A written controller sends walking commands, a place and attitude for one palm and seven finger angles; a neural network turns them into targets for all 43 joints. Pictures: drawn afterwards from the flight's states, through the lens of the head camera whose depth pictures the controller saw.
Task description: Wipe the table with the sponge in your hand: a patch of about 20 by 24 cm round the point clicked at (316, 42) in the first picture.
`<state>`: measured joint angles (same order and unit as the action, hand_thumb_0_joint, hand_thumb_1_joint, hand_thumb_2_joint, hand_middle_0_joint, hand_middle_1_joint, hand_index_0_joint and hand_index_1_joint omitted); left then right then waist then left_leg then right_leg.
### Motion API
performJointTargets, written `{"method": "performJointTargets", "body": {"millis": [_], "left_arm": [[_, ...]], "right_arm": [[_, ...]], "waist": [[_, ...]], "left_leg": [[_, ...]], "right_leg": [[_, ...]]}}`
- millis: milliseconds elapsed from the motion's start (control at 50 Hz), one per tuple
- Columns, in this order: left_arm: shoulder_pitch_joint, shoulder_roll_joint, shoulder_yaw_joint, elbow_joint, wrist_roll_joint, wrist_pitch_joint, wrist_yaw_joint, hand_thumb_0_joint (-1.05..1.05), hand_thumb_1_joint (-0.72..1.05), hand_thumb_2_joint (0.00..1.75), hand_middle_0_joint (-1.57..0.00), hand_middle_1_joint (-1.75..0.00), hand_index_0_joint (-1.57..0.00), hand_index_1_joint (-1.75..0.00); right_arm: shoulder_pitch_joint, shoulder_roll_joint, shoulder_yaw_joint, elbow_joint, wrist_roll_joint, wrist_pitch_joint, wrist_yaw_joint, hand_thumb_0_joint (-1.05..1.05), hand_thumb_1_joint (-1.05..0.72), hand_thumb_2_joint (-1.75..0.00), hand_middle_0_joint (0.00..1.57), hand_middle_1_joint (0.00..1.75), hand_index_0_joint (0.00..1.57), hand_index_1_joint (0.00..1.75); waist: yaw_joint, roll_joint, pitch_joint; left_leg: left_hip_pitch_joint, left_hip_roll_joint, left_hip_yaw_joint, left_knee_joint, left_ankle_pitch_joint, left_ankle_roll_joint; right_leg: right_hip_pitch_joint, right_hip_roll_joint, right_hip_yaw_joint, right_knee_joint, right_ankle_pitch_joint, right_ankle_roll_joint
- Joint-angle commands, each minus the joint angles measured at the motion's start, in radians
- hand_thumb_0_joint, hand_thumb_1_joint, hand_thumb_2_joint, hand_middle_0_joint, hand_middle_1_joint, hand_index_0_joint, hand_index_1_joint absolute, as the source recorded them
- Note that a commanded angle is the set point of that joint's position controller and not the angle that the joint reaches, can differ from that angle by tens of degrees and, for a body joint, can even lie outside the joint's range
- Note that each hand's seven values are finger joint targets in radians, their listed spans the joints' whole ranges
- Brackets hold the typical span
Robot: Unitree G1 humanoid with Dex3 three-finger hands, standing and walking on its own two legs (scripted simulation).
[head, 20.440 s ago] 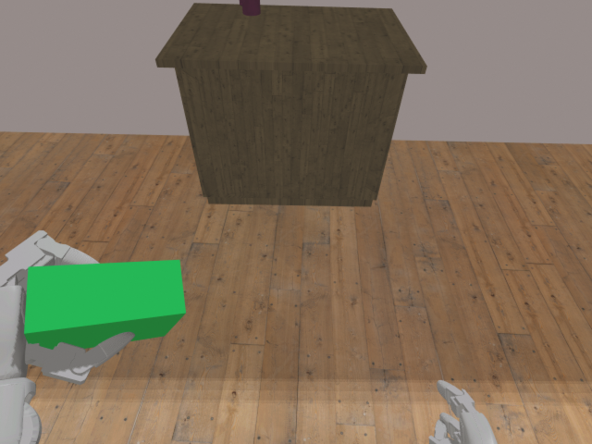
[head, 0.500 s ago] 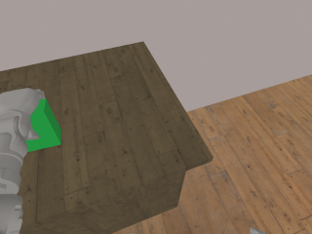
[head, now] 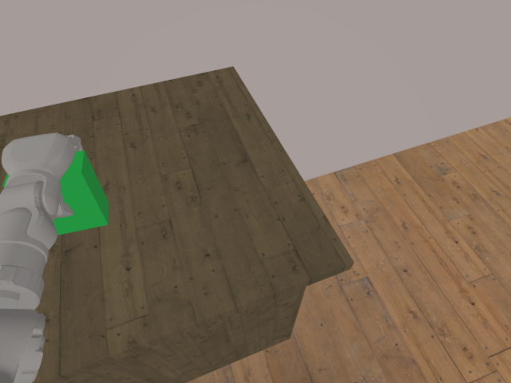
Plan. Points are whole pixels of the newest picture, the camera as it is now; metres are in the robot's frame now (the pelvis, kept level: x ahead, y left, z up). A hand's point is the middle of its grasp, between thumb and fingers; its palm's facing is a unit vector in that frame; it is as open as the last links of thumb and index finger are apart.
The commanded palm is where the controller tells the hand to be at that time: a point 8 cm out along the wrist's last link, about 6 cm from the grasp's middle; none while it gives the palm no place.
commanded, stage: slide across to the middle lane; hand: left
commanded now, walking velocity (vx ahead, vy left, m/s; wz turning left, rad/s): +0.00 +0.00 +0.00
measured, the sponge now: (68, 204) +0.38 +0.35 +0.04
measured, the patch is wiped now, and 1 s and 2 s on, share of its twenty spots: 0.35 0.40 0.75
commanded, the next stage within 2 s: wipe back along the middle lane in 0.34 s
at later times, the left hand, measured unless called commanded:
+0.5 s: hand (97, 175) +0.41 +0.29 +0.09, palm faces -0.05 +0.02 -1.00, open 9.9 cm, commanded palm +0.38 +0.27 +0.13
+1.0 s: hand (107, 189) +0.38 +0.26 +0.09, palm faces -0.01 -0.01 -1.00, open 9.9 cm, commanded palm +0.34 +0.25 +0.11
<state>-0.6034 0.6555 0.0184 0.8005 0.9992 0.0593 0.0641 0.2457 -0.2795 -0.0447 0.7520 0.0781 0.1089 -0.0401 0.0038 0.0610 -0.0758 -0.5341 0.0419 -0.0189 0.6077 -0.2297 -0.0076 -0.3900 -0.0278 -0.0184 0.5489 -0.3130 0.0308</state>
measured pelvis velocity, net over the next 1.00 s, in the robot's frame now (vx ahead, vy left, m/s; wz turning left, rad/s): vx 0.03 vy -0.02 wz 0.02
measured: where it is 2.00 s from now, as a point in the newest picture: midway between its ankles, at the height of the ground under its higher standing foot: outside the picture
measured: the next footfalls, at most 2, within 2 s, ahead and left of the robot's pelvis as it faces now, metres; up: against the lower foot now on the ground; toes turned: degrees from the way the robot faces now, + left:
none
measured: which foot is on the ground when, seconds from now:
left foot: down 0.00-1.00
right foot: down 0.00-1.00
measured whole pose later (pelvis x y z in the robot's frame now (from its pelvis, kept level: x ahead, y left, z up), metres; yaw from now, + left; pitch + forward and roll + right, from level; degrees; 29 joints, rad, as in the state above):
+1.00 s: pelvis +0.03 -0.02 +0.00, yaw +1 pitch +6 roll +0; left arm -0.39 0.46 -0.09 0.47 0.98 0.33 0.07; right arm 0.14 -0.29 -0.02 0.68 0.08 0.15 -0.01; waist 0.02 0.09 -0.09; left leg -0.41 0.04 -0.03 0.57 -0.26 -0.03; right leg -0.27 -0.03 -0.03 0.54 -0.36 0.02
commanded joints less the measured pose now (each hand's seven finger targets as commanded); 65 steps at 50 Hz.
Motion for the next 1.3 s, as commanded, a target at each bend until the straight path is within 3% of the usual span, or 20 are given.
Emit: {"method": "performJointTargets", "body": {"millis": [0, 340, 400, 440, 480, 540, 560, 640, 660, 740, 820, 880, 960, 1040, 1120, 1140, 1160, 1240, 1260, 1280], "left_arm": [[-0.345, 0.160, 0.014, -0.155, -0.007, 0.032, 0.028, 0.00, 0.10, 1.30, -1.20, -1.60, -1.20, -1.60], [-0.342, 0.024, -0.061, -0.240, 0.007, 0.150, 0.023, 0.00, 0.10, 1.30, -1.20, -1.60, -1.20, -1.60], [-0.335, -0.035, -0.117, -0.251, 0.008, 0.172, 0.022, 0.00, 0.10, 1.30, -1.20, -1.60, -1.20, -1.60], [-0.311, -0.008, -0.077, -0.244, 0.002, 0.185, 0.023, 0.00, 0.10, 1.30, -1.20, -1.60, -1.20, -1.60], [-0.300, -0.032, -0.106, -0.240, 0.004, 0.199, 0.020, 0.00, 0.10, 1.30, -1.20, -1.60, -1.20, -1.60], [-0.206, -0.013, -0.068, -0.265, 0.002, 0.214, 0.016, 0.00, 0.10, 1.30, -1.20, -1.60, -1.20, -1.60], [-0.185, -0.048, -0.102, -0.276, -0.002, 0.219, 0.012, 0.00, 0.10, 1.30, -1.20, -1.60, -1.20, -1.60], [-0.097, -0.023, -0.069, -0.273, -0.009, 0.243, 0.000, 0.00, 0.10, 1.30, -1.20, -1.60, -1.20, -1.60], [-0.100, -0.059, -0.106, -0.273, -0.013, 0.248, -0.005, 0.00, 0.10, 1.30, -1.20, -1.60, -1.20, -1.60], [-0.063, -0.046, -0.092, -0.301, -0.004, 0.255, -0.015, 0.00, 0.10, 1.30, -1.20, -1.60, -1.20, -1.60], [0.012, -0.085, -0.122, -0.317, -0.016, 0.257, -0.025, 0.00, 0.10, 1.30, -1.20, -1.60, -1.20, -1.60], [0.043, -0.046, -0.082, -0.343, -0.023, 0.260, -0.025, 0.00, 0.10, 1.30, -1.20, -1.60, -1.20, -1.60], [0.128, -0.090, -0.106, -0.424, -0.035, 0.269, -0.027, 0.00, 0.10, 1.30, -1.20, -1.60, -1.20, -1.60], [0.202, -0.049, -0.056, -0.491, -0.041, 0.294, -0.021, 0.00, 0.10, 1.30, -1.20, -1.60, -1.20, -1.60], [0.198, -0.093, -0.110, -0.523, -0.043, 0.325, -0.028, 0.00, 0.10, 1.30, -1.20, -1.60, -1.20, -1.60], [0.213, -0.050, -0.065, -0.534, -0.041, 0.330, -0.027, 0.00, 0.10, 1.30, -1.20, -1.60, -1.20, -1.60], [0.207, -0.098, -0.111, -0.548, -0.048, 0.334, -0.031, 0.00, 0.10, 1.30, -1.20, -1.60, -1.20, -1.60], [0.271, -0.084, -0.088, -0.590, -0.039, 0.337, -0.033, 0.00, 0.10, 1.30, -1.20, -1.60, -1.20, -1.60], [0.278, -0.133, -0.133, -0.609, -0.043, 0.338, -0.035, 0.00, 0.10, 1.30, -1.20, -1.60, -1.20, -1.60], [0.293, -0.125, -0.124, -0.622, -0.046, 0.340, -0.035, 0.00, 0.10, 1.30, -1.20, -1.60, -1.20, -1.60]], "right_arm": [[-0.066, -0.147, -0.035, -0.111, 0.005, -0.040, -0.010, 0.00, -0.90, -0.90, 0.20, 0.30, 0.20, 0.30], [-0.135, -0.127, -0.020, -0.150, 0.000, -0.027, 0.006, 0.00, -0.90, -0.90, 0.20, 0.30, 0.20, 0.30], [-0.139, -0.124, -0.018, -0.152, 0.001, -0.019, 0.011, 0.00, -0.90, -0.90, 0.20, 0.30, 0.20, 0.30], [-0.150, -0.127, -0.019, -0.150, 0.001, -0.016, 0.008, 0.00, -0.90, -0.90, 0.20, 0.30, 0.20, 0.30], [-0.151, -0.126, -0.015, -0.152, 0.002, -0.011, 0.010, 0.00, -0.90, -0.90, 0.20, 0.30, 0.20, 0.30], [-0.170, -0.129, -0.017, -0.161, 0.000, -0.002, 0.012, 0.00, -0.90, -0.90, 0.20, 0.30, 0.20, 0.30], [-0.167, -0.128, -0.016, -0.170, -0.001, 0.000, 0.015, 0.00, -0.90, -0.90, 0.20, 0.30, 0.20, 0.30], [-0.189, -0.134, -0.010, -0.174, 0.006, 0.008, 0.017, 0.00, -0.90, -0.90, 0.20, 0.30, 0.20, 0.30], [-0.186, -0.132, -0.009, -0.180, 0.006, 0.008, 0.015, 0.00, -0.90, -0.90, 0.20, 0.30, 0.20, 0.30], [-0.201, -0.131, -0.007, -0.187, 0.008, 0.005, 0.018, 0.00, -0.90, -0.90, 0.20, 0.30, 0.20, 0.30], [-0.203, -0.126, -0.005, -0.202, 0.010, 0.002, 0.021, 0.00, -0.90, -0.90, 0.20, 0.30, 0.20, 0.30], [-0.209, -0.128, -0.005, -0.204, 0.011, 0.001, 0.021, 0.00, -0.90, -0.90, 0.20, 0.30, 0.20, 0.30], [-0.229, -0.124, -0.004, -0.224, 0.010, -0.005, 0.029, 0.00, -0.90, -0.90, 0.20, 0.30, 0.20, 0.30], [-0.255, -0.124, 0.000, -0.232, 0.011, -0.011, 0.031, 0.00, -0.90, -0.90, 0.20, 0.30, 0.20, 0.30], [-0.268, -0.117, 0.008, -0.237, 0.015, -0.016, 0.026, 0.00, -0.90, -0.90, 0.20, 0.30, 0.20, 0.30], [-0.274, -0.121, 0.006, -0.235, 0.013, -0.016, 0.025, 0.00, -0.90, -0.90, 0.20, 0.30, 0.20, 0.30], [-0.275, -0.116, 0.010, -0.244, 0.012, -0.018, 0.023, 0.00, -0.90, -0.90, 0.20, 0.30, 0.20, 0.30], [-0.289, -0.113, 0.012, -0.249, 0.010, -0.024, 0.028, 0.00, -0.90, -0.90, 0.20, 0.30, 0.20, 0.30], [-0.290, -0.106, 0.015, -0.256, 0.011, -0.025, 0.031, 0.00, -0.90, -0.90, 0.20, 0.30, 0.20, 0.30], [-0.291, -0.104, 0.015, -0.257, 0.012, -0.027, 0.032, 0.00, -0.90, -0.90, 0.20, 0.30, 0.20, 0.30]], "waist": [[-0.025, -0.011, -0.254], [-0.010, -0.017, -0.302], [-0.019, -0.012, -0.288], [-0.006, -0.027, -0.285], [-0.013, -0.053, -0.279], [0.014, -0.042, -0.298], [0.008, -0.061, -0.302], [0.017, -0.096, -0.239], [0.006, -0.115, -0.219], [0.020, -0.080, -0.217], [0.019, -0.103, -0.213], [0.024, -0.110, -0.202], [0.032, -0.107, -0.199], [0.050, -0.101, -0.190], [0.039, -0.111, -0.155], [0.052, -0.101, -0.160], [0.044, -0.098, -0.163], [0.059, -0.086, -0.175], [0.051, -0.084, -0.177], [0.055, -0.090, -0.179]], "left_leg": [[0.328, -0.037, -0.004, -0.087, 0.124, 0.057], [0.378, -0.043, 0.002, -0.064, 0.288, 0.051], [0.381, -0.044, 0.000, -0.060, 0.293, 0.050], [0.370, -0.047, 0.000, -0.063, 0.281, 0.051], [0.360, -0.048, 0.007, -0.059, 0.279, 0.052], [0.357, -0.054, 0.010, -0.058, 0.311, 0.053], [0.356, -0.057, 0.014, -0.051, 0.324, 0.055], [0.315, -0.061, 0.019, -0.066, 0.274, 0.055], [0.308, -0.064, 0.027, -0.064, 0.260, 0.058], [0.309, -0.067, 0.029, -0.068, 0.244, 0.058], [0.302, -0.069, 0.036, -0.060, 0.247, 0.058], [0.297, -0.068, 0.034, -0.061, 0.246, 0.056], [0.308, -0.068, 0.035, -0.057, 0.279, 0.057], [0.306, -0.066, 0.032, -0.065, 0.284, 0.054], [0.309, -0.069, 0.035, -0.076, 0.246, 0.054], [0.311, -0.066, 0.027, -0.081, 0.247, 0.051], [0.316, -0.070, 0.030, -0.081, 0.245, 0.053], [0.329, -0.064, 0.024, -0.078, 0.265, 0.049], [0.332, -0.065, 0.024, -0.076, 0.273, 0.050], [0.333, -0.064, 0.022, -0.079, 0.267, 0.049]], "right_leg": [[-0.039, 0.065, -0.042, -0.096, 0.156, -0.080], [0.031, 0.059, -0.049, -0.081, 0.304, -0.088], [0.020, 0.059, -0.056, -0.075, 0.306, -0.087], [0.040, 0.059, -0.051, -0.079, 0.308, -0.090], [0.047, 0.056, -0.056, -0.075, 0.324, -0.085], [0.091, 0.055, -0.048, -0.072, 0.372, -0.088], [0.105, 0.055, -0.054, -0.065, 0.400, -0.086], [0.112, 0.053, -0.048, -0.080, 0.385, -0.080], [0.110, 0.052, -0.051, -0.082, 0.386, -0.075], [0.111, 0.051, -0.040, -0.085, 0.364, -0.078], [0.118, 0.049, -0.045, -0.078, 0.385, -0.071], [0.127, 0.049, -0.044, -0.077, 0.393, -0.070], [0.144, 0.051, -0.047, -0.071, 0.431, -0.071], [0.157, 0.051, -0.042, -0.071, 0.434, -0.071], [0.133, 0.052, -0.048, -0.084, 0.376, -0.065], [0.139, 0.055, -0.047, -0.082, 0.361, -0.071], [0.142, 0.055, -0.053, -0.081, 0.359, -0.069], [0.146, 0.057, -0.047, -0.075, 0.364, -0.074], [0.147, 0.057, -0.057, -0.067, 0.371, -0.073], [0.144, 0.056, -0.057, -0.070, 0.360, -0.071]]}}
